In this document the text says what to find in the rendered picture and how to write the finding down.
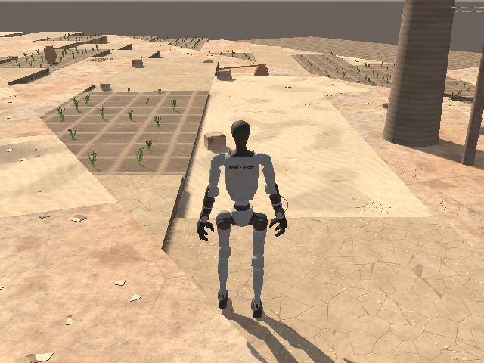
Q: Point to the robot left forearm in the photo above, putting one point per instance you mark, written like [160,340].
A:
[207,207]

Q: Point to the robot left hand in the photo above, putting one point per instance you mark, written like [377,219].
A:
[201,231]

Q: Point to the robot right hand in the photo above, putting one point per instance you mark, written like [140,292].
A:
[281,226]

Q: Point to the left robot upper arm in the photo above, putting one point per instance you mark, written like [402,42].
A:
[214,174]

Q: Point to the robot right forearm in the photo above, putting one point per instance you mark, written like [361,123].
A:
[276,204]

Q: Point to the right robot upper arm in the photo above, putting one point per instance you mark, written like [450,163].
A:
[268,171]

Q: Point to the robot left shin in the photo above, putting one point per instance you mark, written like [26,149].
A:
[223,273]

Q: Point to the robot right foot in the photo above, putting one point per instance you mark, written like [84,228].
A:
[257,312]

